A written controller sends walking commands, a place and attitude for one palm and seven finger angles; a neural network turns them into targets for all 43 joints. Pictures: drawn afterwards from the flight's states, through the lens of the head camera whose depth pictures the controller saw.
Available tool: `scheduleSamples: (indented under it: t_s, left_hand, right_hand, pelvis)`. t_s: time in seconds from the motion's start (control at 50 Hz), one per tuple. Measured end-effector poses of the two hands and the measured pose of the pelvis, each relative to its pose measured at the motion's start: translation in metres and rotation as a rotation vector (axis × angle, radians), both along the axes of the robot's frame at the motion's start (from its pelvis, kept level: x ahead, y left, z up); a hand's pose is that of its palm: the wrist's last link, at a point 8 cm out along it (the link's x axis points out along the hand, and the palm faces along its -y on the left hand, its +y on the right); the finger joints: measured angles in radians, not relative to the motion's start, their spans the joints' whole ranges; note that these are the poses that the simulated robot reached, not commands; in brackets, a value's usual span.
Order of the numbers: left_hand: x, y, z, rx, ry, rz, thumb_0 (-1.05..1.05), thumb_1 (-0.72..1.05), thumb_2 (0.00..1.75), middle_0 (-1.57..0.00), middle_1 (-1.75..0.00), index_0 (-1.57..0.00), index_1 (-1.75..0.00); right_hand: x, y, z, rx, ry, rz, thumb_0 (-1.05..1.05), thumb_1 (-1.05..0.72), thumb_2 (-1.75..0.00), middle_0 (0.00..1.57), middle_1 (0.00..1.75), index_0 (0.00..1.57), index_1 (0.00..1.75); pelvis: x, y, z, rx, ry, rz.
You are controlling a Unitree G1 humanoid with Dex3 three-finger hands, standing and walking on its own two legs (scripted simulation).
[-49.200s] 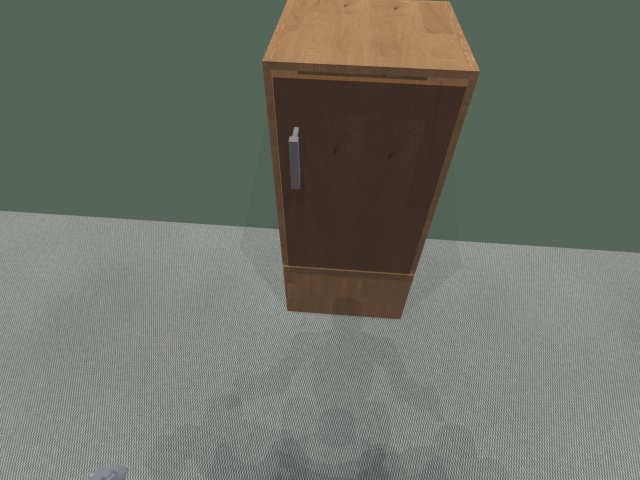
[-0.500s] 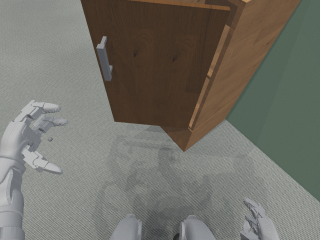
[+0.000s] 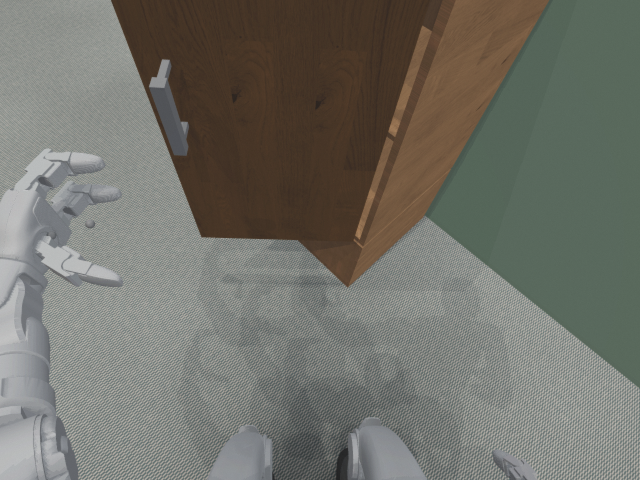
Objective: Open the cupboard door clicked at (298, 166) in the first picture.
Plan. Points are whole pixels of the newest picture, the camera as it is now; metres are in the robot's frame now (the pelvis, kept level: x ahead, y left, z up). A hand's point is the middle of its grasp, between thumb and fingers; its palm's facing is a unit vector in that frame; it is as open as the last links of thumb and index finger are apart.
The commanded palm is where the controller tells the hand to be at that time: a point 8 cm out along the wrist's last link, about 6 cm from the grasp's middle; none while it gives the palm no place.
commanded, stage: move the hooked fingers beside the handle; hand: left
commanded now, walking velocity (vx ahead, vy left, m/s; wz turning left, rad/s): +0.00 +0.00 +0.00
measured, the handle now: (173, 110) +0.60 +0.21 +0.04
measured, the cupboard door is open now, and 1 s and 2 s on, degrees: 46 46 46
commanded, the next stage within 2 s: slide the fingers in behind the handle in 1.64 s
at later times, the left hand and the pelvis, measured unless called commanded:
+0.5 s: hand (113, 168) +0.48 +0.26 +0.05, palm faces -0.01 -1.00 -0.02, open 14.0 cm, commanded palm +0.47 +0.30 +0.05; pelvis -0.01 +0.00 -0.01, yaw -1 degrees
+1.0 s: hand (127, 130) +0.56 +0.27 +0.04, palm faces -0.01 -1.00 -0.01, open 13.9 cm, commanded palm +0.54 +0.29 +0.04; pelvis -0.01 +0.01 -0.03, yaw -3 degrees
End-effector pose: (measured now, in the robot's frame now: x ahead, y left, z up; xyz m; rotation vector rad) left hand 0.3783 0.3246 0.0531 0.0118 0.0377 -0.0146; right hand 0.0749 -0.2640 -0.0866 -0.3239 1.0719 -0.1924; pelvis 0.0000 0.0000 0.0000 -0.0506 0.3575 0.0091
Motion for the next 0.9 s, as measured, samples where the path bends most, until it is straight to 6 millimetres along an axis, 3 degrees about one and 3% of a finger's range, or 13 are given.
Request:
scheduleSamples:
  t_s: [0.34,0.9]
  left_hand:
    - [0.057,-0.006,-0.002,-0.006,0.000,-0.008,-0.01,-0.50,0.30,-0.30,-1.20,-0.30,-1.20]
    - [0.151,-0.010,-0.003,0.004,0.019,0.001,-0.01,-0.50,0.30,-0.31,-1.20,-0.30,-1.20]
  right_hand:
    - [-0.028,-0.004,-0.011,-0.028,0.132,-0.036,0.01,-0.90,-0.90,0.21,0.30,0.21,0.30]
    - [-0.105,0.003,-0.016,-0.051,0.385,-0.154,0.00,-0.90,-0.90,0.21,0.30,0.21,0.30]
  pelvis:
    - [-0.005,0.001,-0.010,-0.011,0.046,0.001]
    - [-0.008,0.003,-0.029,-0.044,0.162,-0.013]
